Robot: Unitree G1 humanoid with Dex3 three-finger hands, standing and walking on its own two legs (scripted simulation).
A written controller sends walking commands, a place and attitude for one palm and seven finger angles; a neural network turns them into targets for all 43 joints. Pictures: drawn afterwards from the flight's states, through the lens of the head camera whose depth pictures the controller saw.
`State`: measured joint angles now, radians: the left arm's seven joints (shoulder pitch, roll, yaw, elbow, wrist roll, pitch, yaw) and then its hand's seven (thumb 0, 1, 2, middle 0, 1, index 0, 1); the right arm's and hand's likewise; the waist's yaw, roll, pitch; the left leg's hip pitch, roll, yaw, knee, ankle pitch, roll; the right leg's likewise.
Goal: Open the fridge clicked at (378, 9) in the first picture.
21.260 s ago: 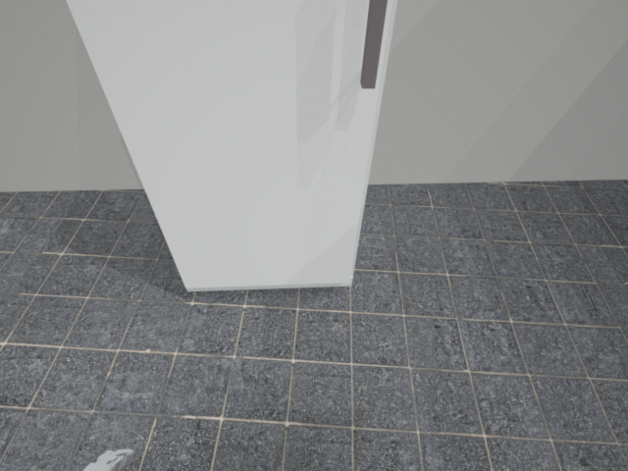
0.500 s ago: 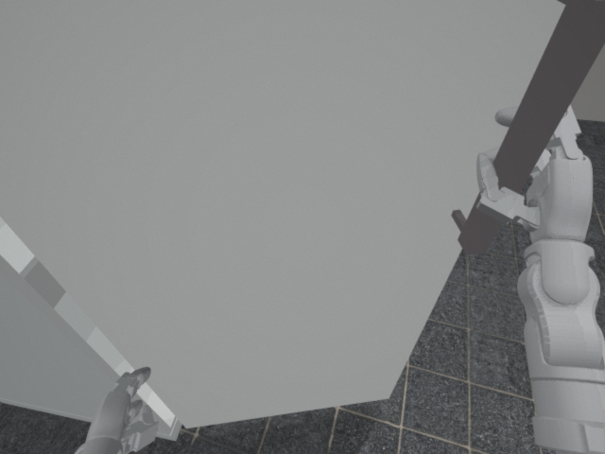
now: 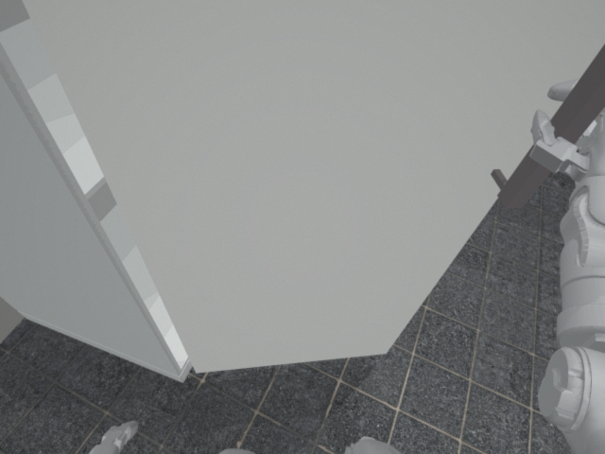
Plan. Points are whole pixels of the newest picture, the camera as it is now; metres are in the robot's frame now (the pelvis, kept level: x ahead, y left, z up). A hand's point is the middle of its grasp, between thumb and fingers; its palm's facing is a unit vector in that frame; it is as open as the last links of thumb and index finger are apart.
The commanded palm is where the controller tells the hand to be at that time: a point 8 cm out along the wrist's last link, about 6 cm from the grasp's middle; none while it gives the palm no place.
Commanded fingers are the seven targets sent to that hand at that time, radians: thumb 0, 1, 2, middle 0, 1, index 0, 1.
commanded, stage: stop walking and hold the door back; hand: right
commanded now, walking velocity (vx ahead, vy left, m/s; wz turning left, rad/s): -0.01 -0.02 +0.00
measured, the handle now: (563, 105) +0.50 -0.22 +0.25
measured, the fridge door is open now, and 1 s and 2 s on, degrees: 64 70 68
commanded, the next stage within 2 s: loosen the grip on the handle in 0.48 s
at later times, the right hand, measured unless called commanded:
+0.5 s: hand (558, 168) +0.42 -0.21 +0.21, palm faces +0.16 +0.97 -0.20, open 6.7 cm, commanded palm +0.40 -0.28 +0.20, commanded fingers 0.00 -0.90 -0.90 0.45 1.40 0.45 1.40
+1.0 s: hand (569, 181) +0.40 -0.22 +0.21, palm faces +0.20 +0.96 -0.20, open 13.0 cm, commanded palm +0.37 -0.27 +0.21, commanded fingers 0.00 0.55 -0.20 0.29 1.20 0.29 1.20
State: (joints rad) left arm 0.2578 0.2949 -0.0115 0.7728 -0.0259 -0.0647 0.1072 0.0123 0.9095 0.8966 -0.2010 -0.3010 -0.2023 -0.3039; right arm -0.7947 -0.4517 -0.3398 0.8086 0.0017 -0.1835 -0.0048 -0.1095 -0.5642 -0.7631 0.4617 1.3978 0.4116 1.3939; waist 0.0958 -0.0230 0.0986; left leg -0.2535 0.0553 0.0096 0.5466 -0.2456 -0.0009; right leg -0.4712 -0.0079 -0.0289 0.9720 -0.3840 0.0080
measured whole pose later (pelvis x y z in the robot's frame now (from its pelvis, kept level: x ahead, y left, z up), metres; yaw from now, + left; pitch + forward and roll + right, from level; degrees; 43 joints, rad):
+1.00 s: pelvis +0.01 -0.01 -0.01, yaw +4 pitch +0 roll -1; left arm 0.31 0.28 0.00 0.70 -0.03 -0.11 0.06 0.02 0.91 0.90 -0.20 -0.30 -0.20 -0.30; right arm -0.47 -0.42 -0.35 0.44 0.08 -0.39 0.08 -0.01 0.37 -0.30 0.49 1.40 0.33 1.28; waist 0.01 0.00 0.00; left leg -0.35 0.03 0.03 0.64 -0.29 0.00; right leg -0.38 -0.07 -0.05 0.59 -0.23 0.02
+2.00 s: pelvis +0.05 -0.04 -0.01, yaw +4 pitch +3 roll +1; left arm 0.26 0.24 -0.03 0.64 -0.02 -0.10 0.09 0.02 0.90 0.90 -0.20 -0.30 -0.20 -0.30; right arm -0.27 -0.46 -0.49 0.21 0.21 -0.26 0.26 -0.02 0.56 -0.20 0.26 1.15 0.25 1.15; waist -0.02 -0.03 -0.06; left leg -0.34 0.05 0.03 0.62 -0.34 -0.04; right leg -0.40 -0.04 -0.04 0.66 -0.31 0.00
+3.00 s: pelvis +0.05 -0.02 -0.01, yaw +2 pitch -3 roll +1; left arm 0.21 0.26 -0.10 0.61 -0.09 -0.28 0.13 0.02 0.90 0.90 -0.20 -0.30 -0.20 -0.30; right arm 0.12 -0.48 -0.53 -0.18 0.42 0.28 0.40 -0.02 0.55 -0.20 0.26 1.15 0.25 1.15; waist -0.07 -0.06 -0.07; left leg -0.17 0.05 0.06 0.55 -0.32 -0.02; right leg -0.24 -0.04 -0.01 0.57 -0.28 0.02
